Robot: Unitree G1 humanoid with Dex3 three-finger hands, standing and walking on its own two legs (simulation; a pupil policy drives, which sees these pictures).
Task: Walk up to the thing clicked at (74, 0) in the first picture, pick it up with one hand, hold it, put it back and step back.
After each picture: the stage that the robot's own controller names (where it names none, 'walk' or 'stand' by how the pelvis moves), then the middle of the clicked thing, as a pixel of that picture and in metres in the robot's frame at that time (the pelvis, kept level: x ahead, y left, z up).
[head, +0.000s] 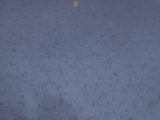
stand; out of the picture +2.36 +0.08 -0.65
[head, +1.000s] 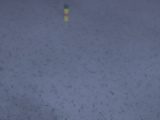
walk; (66, 12) +2.23 +0.14 -0.65
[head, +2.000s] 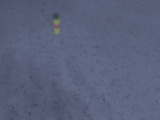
walk; (56, 23) +1.54 +0.20 -0.65
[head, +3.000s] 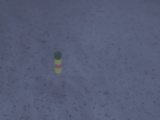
walk; (58, 63) +1.04 +0.17 -0.65
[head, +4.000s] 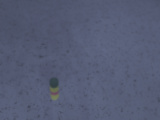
walk; (54, 89) +0.68 +0.16 -0.65
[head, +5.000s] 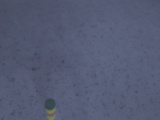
walk; (50, 109) +0.49 +0.15 -0.65
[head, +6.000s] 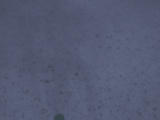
stand; out of the picture +0.42 +0.16 -0.65
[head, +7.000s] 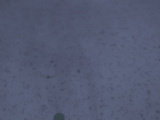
stand; out of the picture +0.39 +0.14 -0.64
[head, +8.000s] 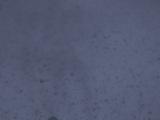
stand; out of the picture +0.39 +0.16 -0.65
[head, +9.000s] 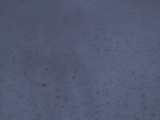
stand; out of the picture +0.37 +0.17 -0.66
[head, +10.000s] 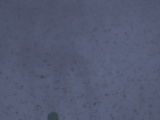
stand; out of the picture +0.39 +0.19 -0.65
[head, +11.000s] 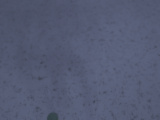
stand; out of the picture +0.39 +0.20 -0.65
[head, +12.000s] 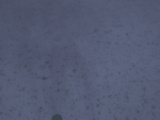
stand; out of the picture +0.38 +0.15 -0.65
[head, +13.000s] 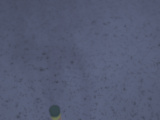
stand; (55, 115) +0.40 +0.16 -0.63
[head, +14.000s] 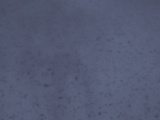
stand; out of the picture +0.37 +0.15 -0.65
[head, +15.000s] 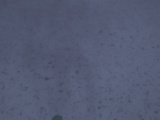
stand; out of the picture +0.38 +0.15 -0.65
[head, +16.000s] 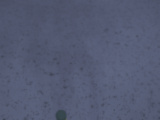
stand; out of the picture +0.40 +0.13 -0.64
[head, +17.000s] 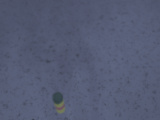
sink last; (59, 103) +0.49 +0.17 -0.62
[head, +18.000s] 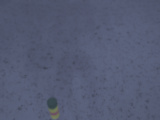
rise first; (53, 109) +0.51 +0.20 -0.65
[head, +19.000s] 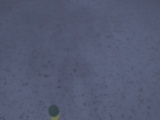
stand; (55, 116) +0.50 +0.19 -0.66
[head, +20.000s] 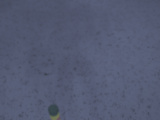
stand; (54, 115) +0.49 +0.19 -0.66
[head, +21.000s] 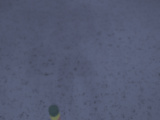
stand; (55, 116) +0.48 +0.19 -0.66
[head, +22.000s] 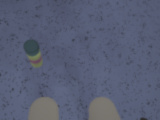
go down; (34, 55) +0.54 +0.20 -0.39
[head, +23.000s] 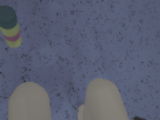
go down; (10, 30) +0.56 +0.25 -0.26
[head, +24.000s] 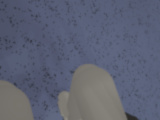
close in; out of the picture +0.54 +0.29 -0.19
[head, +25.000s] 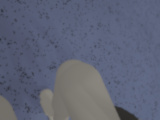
close; out of the picture +0.52 +0.32 -0.17
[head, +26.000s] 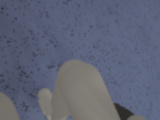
lift; out of the picture +0.50 +0.31 -0.19
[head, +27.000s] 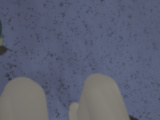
lift; out of the picture +0.42 +0.27 -0.11
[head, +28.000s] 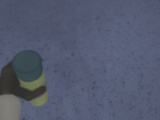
hold; (34, 83) +0.33 +0.16 +0.04
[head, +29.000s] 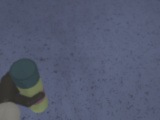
hold; (32, 90) +0.32 +0.17 +0.01
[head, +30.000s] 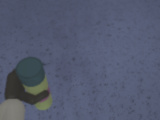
crouch; (37, 87) +0.32 +0.15 +0.02
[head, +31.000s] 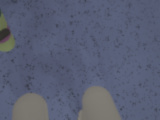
crouch; out of the picture +0.50 +0.22 -0.05
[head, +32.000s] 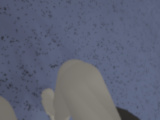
lower; out of the picture +0.49 +0.31 -0.18
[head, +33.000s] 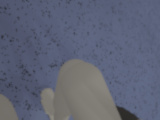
lower; out of the picture +0.49 +0.31 -0.18
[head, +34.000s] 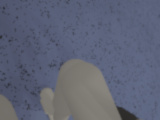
lower; out of the picture +0.49 +0.32 -0.18
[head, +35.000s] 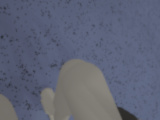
lower; out of the picture +0.49 +0.32 -0.18
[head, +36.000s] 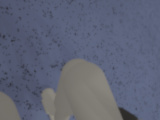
loosen; out of the picture +0.49 +0.30 -0.18
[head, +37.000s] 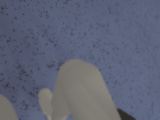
withdraw; out of the picture +0.50 +0.30 -0.19
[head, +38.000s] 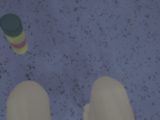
walk; (16, 37) +0.52 +0.24 -0.24
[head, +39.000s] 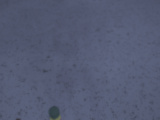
stand; (55, 118) +0.47 +0.16 -0.59
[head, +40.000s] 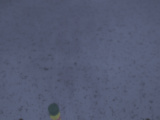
stand; (55, 115) +0.48 +0.17 -0.60
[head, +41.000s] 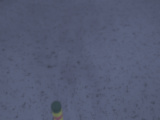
stand; (57, 113) +0.48 +0.17 -0.61
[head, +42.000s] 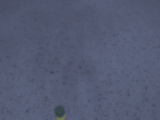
walk; (61, 117) +0.49 +0.16 -0.66
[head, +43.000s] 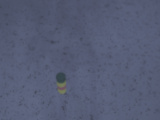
walk; (61, 83) +0.61 +0.13 -0.64
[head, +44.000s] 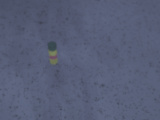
walk; (52, 53) +0.89 +0.23 -0.63
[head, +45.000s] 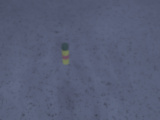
stand; (65, 54) +1.12 +0.18 -0.64
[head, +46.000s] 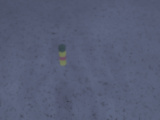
stand; (62, 55) +1.13 +0.18 -0.66
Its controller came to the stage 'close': yes
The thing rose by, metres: 0.67
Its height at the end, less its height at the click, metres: +0.00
